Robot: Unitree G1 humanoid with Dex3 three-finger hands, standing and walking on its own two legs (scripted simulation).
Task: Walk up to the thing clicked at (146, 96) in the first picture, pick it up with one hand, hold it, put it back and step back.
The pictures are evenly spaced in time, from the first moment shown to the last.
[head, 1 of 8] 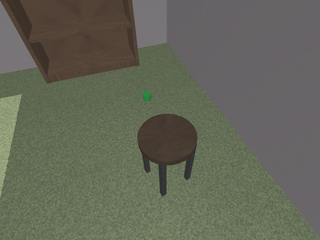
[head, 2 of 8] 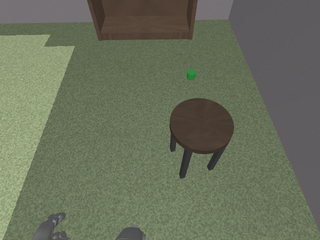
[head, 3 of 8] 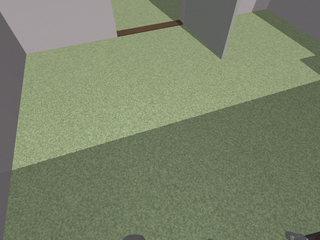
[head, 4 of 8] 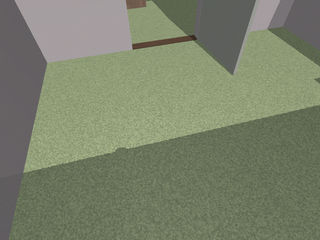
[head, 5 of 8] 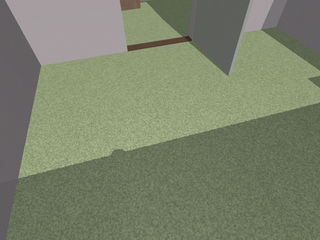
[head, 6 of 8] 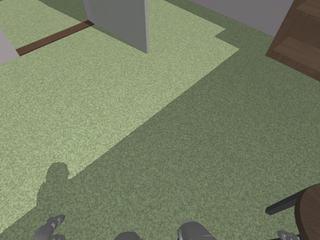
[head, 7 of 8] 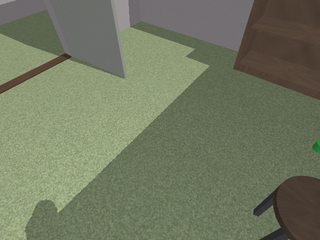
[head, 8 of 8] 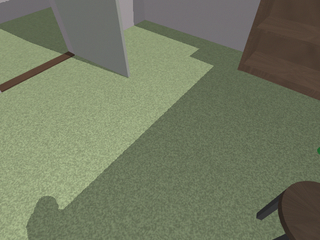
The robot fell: no
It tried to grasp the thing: no
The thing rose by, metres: 0.00
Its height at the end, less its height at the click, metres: +0.00
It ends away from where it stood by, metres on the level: 0.00
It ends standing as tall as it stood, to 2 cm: yes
